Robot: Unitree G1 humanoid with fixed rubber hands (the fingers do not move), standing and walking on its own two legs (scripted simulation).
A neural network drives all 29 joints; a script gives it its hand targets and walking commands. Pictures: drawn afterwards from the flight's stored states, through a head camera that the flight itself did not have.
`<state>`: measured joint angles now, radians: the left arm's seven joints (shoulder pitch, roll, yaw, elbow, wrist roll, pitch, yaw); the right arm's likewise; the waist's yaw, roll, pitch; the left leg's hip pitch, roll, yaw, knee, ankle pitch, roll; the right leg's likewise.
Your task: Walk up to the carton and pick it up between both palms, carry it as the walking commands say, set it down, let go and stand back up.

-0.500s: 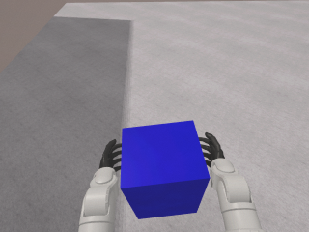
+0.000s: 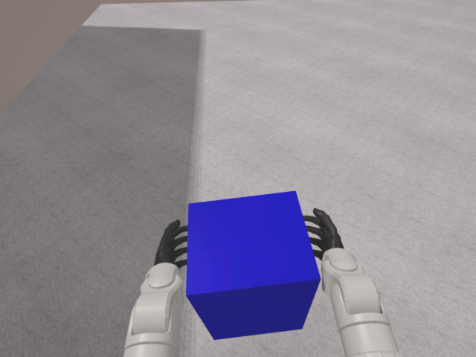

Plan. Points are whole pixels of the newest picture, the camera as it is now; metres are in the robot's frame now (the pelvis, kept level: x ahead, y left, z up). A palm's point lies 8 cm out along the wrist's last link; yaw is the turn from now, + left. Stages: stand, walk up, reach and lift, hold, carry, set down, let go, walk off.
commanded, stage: carry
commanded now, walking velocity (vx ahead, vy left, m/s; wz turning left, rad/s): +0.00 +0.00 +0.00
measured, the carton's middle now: (250, 272) +0.29 +0.00 -0.05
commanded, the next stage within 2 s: hold in 1.14 s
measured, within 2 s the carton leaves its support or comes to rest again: neither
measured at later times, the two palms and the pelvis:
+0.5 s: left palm (165, 267) +0.27 +0.15 +0.01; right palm (327, 252) +0.28 -0.13 +0.03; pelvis +0.00 +0.00 +0.00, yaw +0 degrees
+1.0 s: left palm (164, 265) +0.27 +0.16 +0.01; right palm (323, 249) +0.29 -0.12 +0.03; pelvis +0.01 +0.01 +0.00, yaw +0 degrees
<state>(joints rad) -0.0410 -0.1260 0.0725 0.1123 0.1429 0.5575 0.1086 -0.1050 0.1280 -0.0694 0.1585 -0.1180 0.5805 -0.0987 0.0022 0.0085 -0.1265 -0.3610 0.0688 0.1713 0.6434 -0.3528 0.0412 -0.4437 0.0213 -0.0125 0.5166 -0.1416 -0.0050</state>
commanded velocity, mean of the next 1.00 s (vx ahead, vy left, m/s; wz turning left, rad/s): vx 0.00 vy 0.00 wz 0.00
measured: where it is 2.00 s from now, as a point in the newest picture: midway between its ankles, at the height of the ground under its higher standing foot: outside the picture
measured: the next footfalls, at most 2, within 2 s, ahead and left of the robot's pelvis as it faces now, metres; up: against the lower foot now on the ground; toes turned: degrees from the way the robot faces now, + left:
none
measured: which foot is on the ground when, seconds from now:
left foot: down 0.00-1.00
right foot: down 0.00-1.00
